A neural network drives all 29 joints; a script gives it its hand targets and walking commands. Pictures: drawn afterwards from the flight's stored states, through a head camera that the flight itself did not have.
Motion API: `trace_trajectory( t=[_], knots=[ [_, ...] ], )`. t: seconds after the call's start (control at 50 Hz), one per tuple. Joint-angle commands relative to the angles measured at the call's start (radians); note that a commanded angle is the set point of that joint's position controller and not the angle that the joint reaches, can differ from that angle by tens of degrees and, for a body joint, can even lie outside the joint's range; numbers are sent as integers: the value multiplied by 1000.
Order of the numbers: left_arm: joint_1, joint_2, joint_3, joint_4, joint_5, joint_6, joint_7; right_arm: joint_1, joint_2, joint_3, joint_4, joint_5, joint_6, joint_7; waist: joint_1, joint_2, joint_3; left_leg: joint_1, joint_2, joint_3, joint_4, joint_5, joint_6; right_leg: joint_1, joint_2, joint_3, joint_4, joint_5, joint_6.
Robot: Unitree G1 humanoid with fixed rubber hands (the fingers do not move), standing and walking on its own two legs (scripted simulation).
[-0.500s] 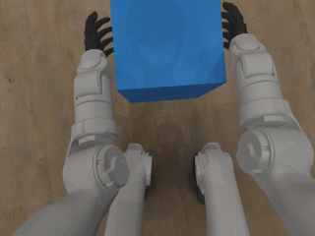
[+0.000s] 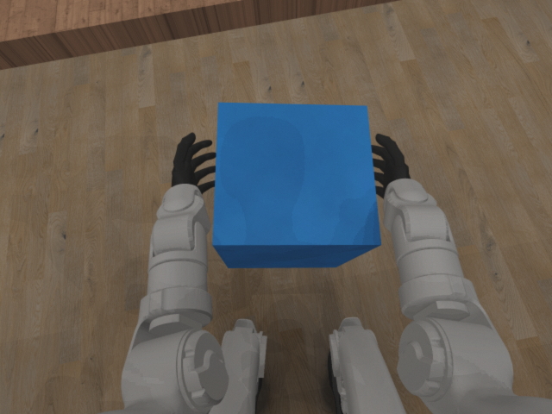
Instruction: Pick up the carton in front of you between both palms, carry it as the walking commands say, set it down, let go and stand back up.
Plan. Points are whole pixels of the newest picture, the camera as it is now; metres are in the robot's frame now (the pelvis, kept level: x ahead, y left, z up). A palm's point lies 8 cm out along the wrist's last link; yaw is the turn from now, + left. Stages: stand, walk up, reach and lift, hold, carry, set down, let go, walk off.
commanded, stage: reach and lift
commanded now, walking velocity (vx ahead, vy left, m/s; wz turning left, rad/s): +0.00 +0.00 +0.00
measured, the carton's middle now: (287, 199) +0.46 +0.02 -0.11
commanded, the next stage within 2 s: hold in 1.84 s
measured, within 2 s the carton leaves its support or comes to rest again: neither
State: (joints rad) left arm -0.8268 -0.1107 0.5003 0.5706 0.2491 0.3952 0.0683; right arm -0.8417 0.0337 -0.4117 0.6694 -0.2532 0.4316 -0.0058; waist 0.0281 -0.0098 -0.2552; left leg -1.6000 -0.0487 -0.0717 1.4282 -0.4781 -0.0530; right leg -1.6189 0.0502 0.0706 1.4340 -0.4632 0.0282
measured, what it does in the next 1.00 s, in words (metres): rises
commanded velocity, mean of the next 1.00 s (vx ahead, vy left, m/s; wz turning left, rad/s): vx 0.00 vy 0.00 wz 0.00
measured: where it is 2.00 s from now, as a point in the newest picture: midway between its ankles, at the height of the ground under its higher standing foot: (295, 404)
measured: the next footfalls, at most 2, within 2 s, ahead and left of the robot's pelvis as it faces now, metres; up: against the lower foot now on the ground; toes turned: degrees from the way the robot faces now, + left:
none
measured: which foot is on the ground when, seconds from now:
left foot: down 0.00-1.00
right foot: down 0.00-1.00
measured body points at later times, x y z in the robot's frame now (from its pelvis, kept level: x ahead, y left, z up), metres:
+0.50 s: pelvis +0.05 +0.01 +0.13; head +0.12 +0.00 +0.57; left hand +0.41 +0.16 +0.12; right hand +0.40 -0.14 +0.10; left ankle +0.08 +0.14 -0.56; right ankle +0.08 -0.12 -0.56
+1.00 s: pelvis +0.05 +0.01 +0.18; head +0.02 +0.01 +0.63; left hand +0.37 +0.16 +0.21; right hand +0.35 -0.14 +0.19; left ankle +0.08 +0.14 -0.56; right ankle +0.08 -0.12 -0.56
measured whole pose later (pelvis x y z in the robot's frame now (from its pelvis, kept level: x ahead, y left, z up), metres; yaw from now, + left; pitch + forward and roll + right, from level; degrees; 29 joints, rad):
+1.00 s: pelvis +0.05 +0.01 +0.18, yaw -1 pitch -4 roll +0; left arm -0.36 -0.18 0.33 0.42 0.35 0.58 0.00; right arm -0.32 0.17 -0.30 0.43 -0.31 0.63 0.01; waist 0.00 0.00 0.00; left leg -0.17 -0.02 -0.08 0.47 -0.22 -0.01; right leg -0.17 0.01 0.08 0.45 -0.20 0.02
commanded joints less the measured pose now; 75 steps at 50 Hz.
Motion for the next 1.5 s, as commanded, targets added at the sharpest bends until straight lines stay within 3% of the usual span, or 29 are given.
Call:
trace_trajectory(
  t=[0.0, 0.04, 0.06, 0.08, 0.12, 0.14, 0.16, 0.18, 0.26, 0.3, 0.32, 0.38, 0.4, 0.42, 0.44, 0.46, 0.68, 0.74, 0.86, 0.9, 0.94, 0.96, 1.0, 1.26, 1.28, 1.3, 1.32, 1.46, 1.48],
  knots=[
    [-485, -1084, -526, 212, -150, 19, -290, -598, 1014, 468, 5, 149, -49, 237, -29, -8, -674, 475, -122, 103, -234, 181, 21, 548, 112, -103, -237, 181, -7],
    [-460, -1085, -520, 198, -141, 8, -287, -608, 1023, 497, -42, 147, -59, 236, 15, -41, -663, 524, -125, 105, -263, 181, 23, 578, 107, -84, -278, 158, -14],
    [-485, -1075, -560, 163, -154, 2, -288, -577, 1048, 484, -40, 138, -63, 231, -53, -31, -675, 531, -120, 87, -275, 183, 19, 639, 111, -83, -292, 198, -20],
    [-463, -1094, -539, 182, -134, 3, -293, -606, 1044, 486, -55, 144, -68, 230, -4, 4, -667, 529, -126, 102, -309, 182, 20, 656, 115, -88, -307, 194, -17],
    [-465, -1082, -566, 167, -139, -8, -288, -529, 1101, 523, -10, 157, -71, 234, -11, -42, -675, 638, -119, 86, -336, 215, 33, 693, 114, -82, -342, 218, -10],
    [-398, -1103, -580, 177, -134, 3, -283, -500, 1099, 557, -48, 178, -74, 236, 40, 38, -678, 605, -122, 94, -345, 221, 18, 746, 105, -49, -346, 232, -25],
    [-396, -1082, -589, 131, -142, -9, -287, -496, 1077, 558, -93, 173, -75, 234, -28, -29, -672, 666, -111, 80, -361, 232, 27, 770, 109, -70, -367, 242, -13],
    [-399, -1101, -602, 109, -152, -13, -295, -499, 1086, 555, -63, 177, -74, 233, 15, -15, -679, 674, -124, 87, -386, 222, 30, 777, 106, -63, -391, 231, -11],
    [-317, -1118, -656, 102, -158, -3, -303, -387, 1120, 621, -112, 169, -66, 226, -20, -4, -625, 757, -112, 71, -458, 258, 26, 925, 99, -31, -476, 296, -16],
    [-259, -1094, -678, 71, -160, -3, -300, -410, 1160, 676, -171, 214, -58, 239, 66, -5, -622, 859, -97, 58, -509, 262, 38, 928, 96, -44, -500, 234, -12],
    [-234, -1093, -680, 90, -157, -2, -297, -379, 1153, 677, -175, 203, -64, 239, -14, -35, -600, 852, -106, 63, -524, 281, 36, 981, 101, -43, -529, 304, -3],
    [-151, -1103, -673, 105, -149, 16, -302, -295, 1103, 662, -170, 182, -48, 234, -30, -39, -463, 975, -90, 36, -605, 327, 40, 1002, 98, -39, -597, 313, -18],
    [-91, -1099, -674, 107, -126, 29, -304, -259, 1093, 652, -165, 181, -46, 233, 13, 19, -455, 972, -94, 38, -619, 371, 35, 1063, 79, -16, -634, 360, -19],
    [-135, -1099, -696, 48, -151, 23, -302, -223, 1111, 653, -169, 182, -42, 237, -37, 17, -472, 1043, -85, 21, -639, 363, 31, 1085, 84, -21, -641, 364, -23],
    [-74, -1079, -677, 53, -121, 27, -301, -217, 1132, 659, -162, 190, -35, 235, 8, -19, -418, 1050, -92, 24, -665, 410, 38, 1100, 78, -19, -678, 395, -12],
    [-64, -1084, -707, 40, -152, 25, -302, -185, 1102, 664, -190, 188, -34, 235, -35, -11, -434, 1118, -73, 6, -691, 427, 39, 1134, 86, -31, -689, 405, -22],
    [209, -1061, -807, -99, -165, 120, -295, 60, 1041, 734, -353, 206, 62, 232, -22, 26, -193, 1387, -55, -2, -953, 581, 30, 1449, 59, -12, -972, 497, -8],
    [138, -1044, -779, -106, -154, 149, -306, 33, 1078, 739, -356, 214, 94, 233, -31, -24, -88, 1445, -62, 10, -999, 463, 38, 1488, 49, -1, -1019, 423, -6],
    [79, -1028, -736, -85, -155, 189, -329, 0, 1030, 642, -276, 178, 135, 249, -51, 39, 110, 1420, -40, 11, -1068, 277, 40, 1459, 44, -8, -1077, 237, -34],
    [49, -1013, -671, -31, -127, 192, -340, -96, 1045, 633, -291, 171, 135, 261, -22, 14, 86, 1402, -43, 15, -1096, 171, 51, 1505, 51, -18, -1077, 174, -32],
    [31, -984, -662, -33, -129, 180, -341, -98, 1033, 629, -269, 174, 129, 264, -4, -12, 143, 1430, -39, 22, -1070, 200, 53, 1452, 40, -30, -1082, 178, -30],
    [33, -1009, -685, -68, -124, 176, -337, -79, 1069, 649, -284, 187, 128, 263, -24, 63, 93, 1449, -46, 16, -1073, 197, 47, 1490, 38, -9, -1075, 203, -31],
    [-3, -1022, -660, -31, -113, 185, -339, -140, 1042, 603, -259, 157, 125, 270, -27, 8, 75, 1433, -34, 6, -1072, 192, 50, 1493, 49, -26, -1064, 182, -38],
    [102, -1031, -736, -118, -152, 208, -325, -27, 1031, 695, -388, 189, 155, 256, -46, 10, -31, 1533, -47, 13, -1082, 420, 38, 1578, 57, -23, -1077, 405, -23],
    [104, -1007, -718, -168, -131, 210, -321, -16, 1041, 678, -378, 177, 161, 258, -5, 27, -9, 1524, -53, 20, -1085, 458, 40, 1564, 61, -35, -1084, 416, -20],
    [96, -1017, -745, -170, -160, 211, -323, 8, 1020, 702, -420, 195, 152, 260, -61, 38, -28, 1528, -56, 15, -1076, 463, 29, 1592, 56, -18, -1077, 435, -20],
    [131, -1030, -773, -173, -178, 218, -321, 37, 1040, 693, -388, 207, 161, 252, -23, 49, -11, 1518, -47, 6, -1087, 487, 29, 1607, 67, -29, -1076, 454, -25],
    [170, -986, -722, -210, -146, 231, -331, 68, 1029, 729, -467, 208, 188, 237, -1, 29, 14, 1535, -70, 15, -1106, 501, 43, 1629, 49, -15, -1112, 528, -10],
    [162, -991, -749, -207, -164, 234, -330, 39, 1028, 720, -493, 214, 183, 235, -49, -17, 2, 1558, -60, 6, -1103, 519, 43, 1629, 45, 1, -1100, 545, -10]
  ],
)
